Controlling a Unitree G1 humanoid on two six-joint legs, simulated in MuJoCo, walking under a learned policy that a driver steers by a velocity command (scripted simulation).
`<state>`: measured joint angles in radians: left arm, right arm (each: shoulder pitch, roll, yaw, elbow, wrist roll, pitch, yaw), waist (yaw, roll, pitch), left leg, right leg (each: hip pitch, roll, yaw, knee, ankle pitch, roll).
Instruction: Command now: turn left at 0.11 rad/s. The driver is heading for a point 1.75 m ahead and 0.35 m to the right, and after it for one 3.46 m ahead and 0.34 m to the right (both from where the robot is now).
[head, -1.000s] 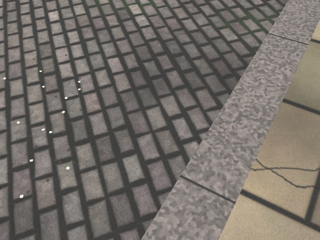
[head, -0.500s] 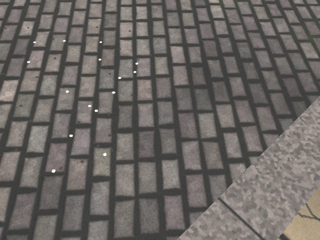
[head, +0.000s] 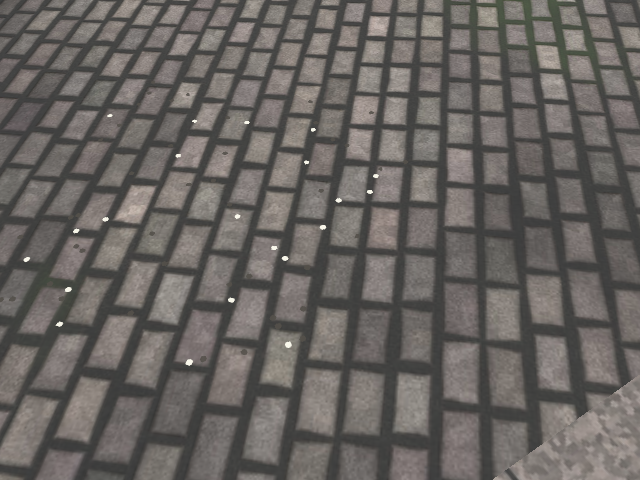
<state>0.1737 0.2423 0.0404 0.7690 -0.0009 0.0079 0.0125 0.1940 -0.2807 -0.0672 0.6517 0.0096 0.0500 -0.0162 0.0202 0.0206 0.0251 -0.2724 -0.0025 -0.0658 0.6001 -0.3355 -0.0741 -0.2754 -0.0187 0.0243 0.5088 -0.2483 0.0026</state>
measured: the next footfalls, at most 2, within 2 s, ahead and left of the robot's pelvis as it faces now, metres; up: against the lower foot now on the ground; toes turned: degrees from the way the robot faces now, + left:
left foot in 0.02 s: +0.02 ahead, +0.14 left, +0.00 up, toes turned -3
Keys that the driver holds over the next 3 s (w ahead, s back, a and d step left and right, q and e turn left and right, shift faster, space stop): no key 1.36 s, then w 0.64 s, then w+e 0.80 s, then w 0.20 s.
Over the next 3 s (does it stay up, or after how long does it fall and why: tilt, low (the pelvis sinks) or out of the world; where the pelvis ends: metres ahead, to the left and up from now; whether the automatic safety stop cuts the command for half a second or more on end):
stays up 0.78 -0.09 0.00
